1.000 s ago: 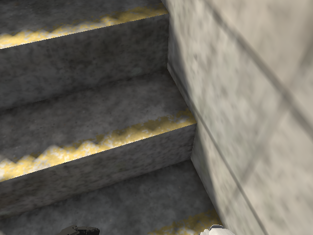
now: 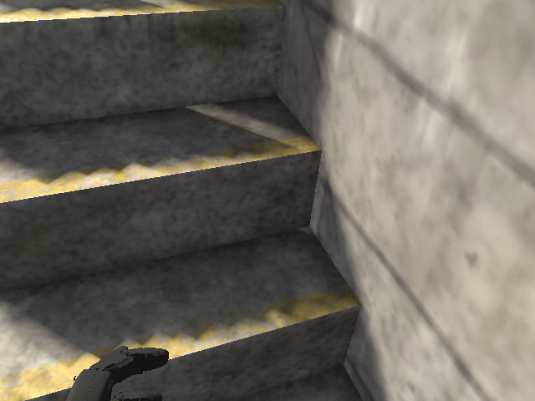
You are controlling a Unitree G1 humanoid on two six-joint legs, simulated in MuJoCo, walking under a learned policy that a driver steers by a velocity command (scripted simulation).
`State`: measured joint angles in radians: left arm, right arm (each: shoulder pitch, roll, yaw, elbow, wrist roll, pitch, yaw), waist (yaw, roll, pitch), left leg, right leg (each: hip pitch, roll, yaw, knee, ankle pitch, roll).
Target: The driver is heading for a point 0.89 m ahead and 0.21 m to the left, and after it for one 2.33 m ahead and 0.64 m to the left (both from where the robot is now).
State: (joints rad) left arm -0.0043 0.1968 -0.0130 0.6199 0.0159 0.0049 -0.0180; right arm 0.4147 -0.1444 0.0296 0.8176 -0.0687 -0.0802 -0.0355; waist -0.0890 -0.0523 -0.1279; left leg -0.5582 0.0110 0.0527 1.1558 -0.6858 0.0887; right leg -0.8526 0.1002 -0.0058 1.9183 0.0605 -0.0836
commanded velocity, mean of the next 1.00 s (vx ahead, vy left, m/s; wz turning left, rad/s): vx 0.50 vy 0.00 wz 0.00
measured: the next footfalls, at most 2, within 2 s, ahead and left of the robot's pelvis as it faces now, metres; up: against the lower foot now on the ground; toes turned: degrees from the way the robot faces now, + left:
right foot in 0.44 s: +0.23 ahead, -0.22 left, +0.00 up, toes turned -3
left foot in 1.00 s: +0.25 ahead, +0.21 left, +0.21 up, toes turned +19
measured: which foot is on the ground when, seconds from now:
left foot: down 0.00-0.42, up 0.44-0.98, down 1.00-1.00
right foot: up 0.00-0.42, down 0.44-1.00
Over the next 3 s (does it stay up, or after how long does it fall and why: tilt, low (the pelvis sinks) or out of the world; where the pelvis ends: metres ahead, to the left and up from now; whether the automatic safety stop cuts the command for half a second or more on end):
stays up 0.48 0.12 0.39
